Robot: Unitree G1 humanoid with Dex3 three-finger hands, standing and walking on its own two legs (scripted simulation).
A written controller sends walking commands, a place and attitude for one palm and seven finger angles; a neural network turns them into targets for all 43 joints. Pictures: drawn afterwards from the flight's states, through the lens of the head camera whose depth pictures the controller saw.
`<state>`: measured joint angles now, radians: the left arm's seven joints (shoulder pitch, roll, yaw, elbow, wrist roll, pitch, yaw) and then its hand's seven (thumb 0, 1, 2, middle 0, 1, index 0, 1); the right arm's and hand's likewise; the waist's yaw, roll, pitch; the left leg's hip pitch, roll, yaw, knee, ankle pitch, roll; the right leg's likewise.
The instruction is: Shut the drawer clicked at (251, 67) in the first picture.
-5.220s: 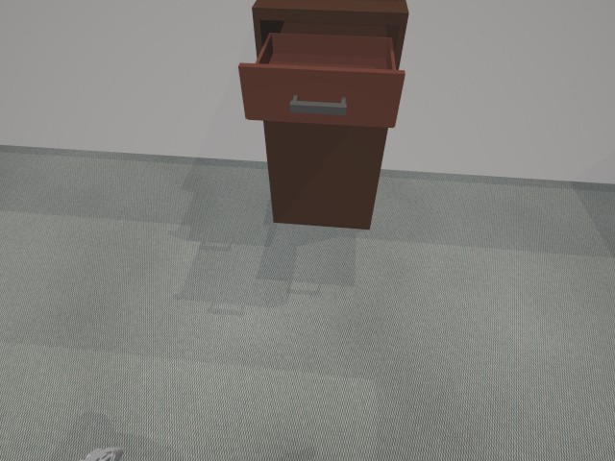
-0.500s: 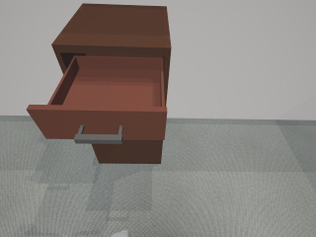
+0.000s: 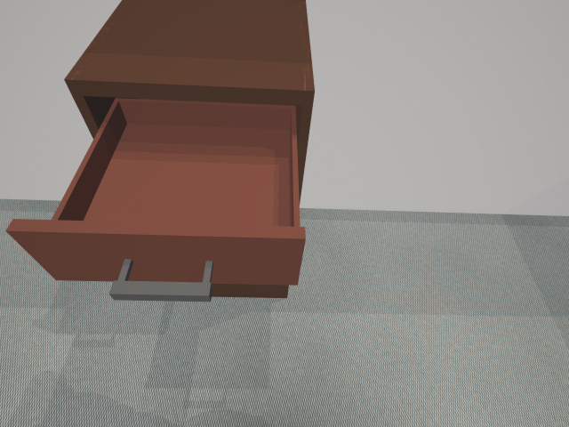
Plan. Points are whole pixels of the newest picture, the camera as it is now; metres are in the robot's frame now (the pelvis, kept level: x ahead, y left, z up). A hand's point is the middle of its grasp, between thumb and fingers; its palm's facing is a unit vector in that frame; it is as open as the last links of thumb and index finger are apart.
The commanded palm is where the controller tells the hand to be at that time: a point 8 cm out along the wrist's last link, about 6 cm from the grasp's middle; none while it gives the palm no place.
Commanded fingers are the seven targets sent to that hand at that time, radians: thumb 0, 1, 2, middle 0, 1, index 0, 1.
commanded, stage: come to a stop and stand still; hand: left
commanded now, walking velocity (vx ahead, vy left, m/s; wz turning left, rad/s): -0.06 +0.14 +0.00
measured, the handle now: (165, 278) +0.30 +0.19 +0.01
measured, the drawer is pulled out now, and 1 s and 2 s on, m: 0.30 0.30 0.30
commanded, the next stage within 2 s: look again from close up in 0.80 s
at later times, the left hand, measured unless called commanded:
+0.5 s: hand out of the picture -0.02 +0.18 -0.17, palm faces +0.10 -0.97 -0.24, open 7.3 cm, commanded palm none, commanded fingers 0.00 0.90 0.90 -0.20 -0.30 -0.20 -0.30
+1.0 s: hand out of the picture -0.08 +0.18 -0.18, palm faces +0.02 -0.98 -0.18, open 7.3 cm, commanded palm none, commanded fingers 0.00 0.90 0.90 -0.20 -0.30 -0.20 -0.30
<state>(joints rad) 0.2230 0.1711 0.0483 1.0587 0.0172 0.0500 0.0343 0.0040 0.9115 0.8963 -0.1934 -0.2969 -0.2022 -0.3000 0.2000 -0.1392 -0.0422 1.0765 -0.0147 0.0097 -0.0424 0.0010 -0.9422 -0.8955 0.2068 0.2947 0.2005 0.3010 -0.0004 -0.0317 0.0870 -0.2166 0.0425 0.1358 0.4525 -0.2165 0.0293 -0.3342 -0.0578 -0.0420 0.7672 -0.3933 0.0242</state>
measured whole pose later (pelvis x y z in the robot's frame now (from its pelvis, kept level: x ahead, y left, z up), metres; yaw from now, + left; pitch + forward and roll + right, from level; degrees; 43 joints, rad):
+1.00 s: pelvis -0.06 +0.02 +0.00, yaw +0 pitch -1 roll +0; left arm 0.31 0.13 -0.01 1.14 0.02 -0.01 0.04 0.01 0.91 0.90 -0.20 -0.30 -0.21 -0.30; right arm 0.30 -0.15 0.00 1.07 -0.01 -0.01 -0.01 0.00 -0.92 -0.90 0.20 0.29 0.20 0.30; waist 0.00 0.01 0.03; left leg -0.21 0.01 0.03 0.51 -0.29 0.00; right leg -0.25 -0.04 -0.02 0.49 -0.22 0.02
